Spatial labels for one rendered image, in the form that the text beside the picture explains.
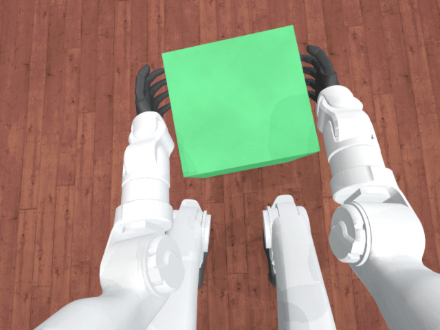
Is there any right robot upper arm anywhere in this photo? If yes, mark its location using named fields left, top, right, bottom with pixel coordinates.
left=329, top=201, right=440, bottom=330

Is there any right robot thigh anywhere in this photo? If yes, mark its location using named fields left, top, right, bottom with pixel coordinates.
left=263, top=202, right=336, bottom=330

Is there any robot thigh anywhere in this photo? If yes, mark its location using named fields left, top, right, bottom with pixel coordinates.
left=263, top=202, right=336, bottom=330
left=146, top=206, right=211, bottom=330

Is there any left robot upper arm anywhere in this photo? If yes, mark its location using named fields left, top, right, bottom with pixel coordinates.
left=34, top=232, right=185, bottom=330

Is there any left robot thigh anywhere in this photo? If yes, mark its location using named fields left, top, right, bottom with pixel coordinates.
left=146, top=206, right=211, bottom=330

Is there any robot right hand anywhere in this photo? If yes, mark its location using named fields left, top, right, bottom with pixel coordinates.
left=300, top=45, right=340, bottom=104

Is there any robot left forearm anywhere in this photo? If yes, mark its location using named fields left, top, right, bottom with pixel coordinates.
left=100, top=111, right=174, bottom=265

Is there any carton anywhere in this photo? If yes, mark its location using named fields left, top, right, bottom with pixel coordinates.
left=162, top=25, right=320, bottom=178

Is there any robot right forearm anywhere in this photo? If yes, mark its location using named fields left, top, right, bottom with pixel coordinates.
left=316, top=85, right=426, bottom=252

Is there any robot left hand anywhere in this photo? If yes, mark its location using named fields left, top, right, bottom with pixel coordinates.
left=135, top=64, right=171, bottom=117

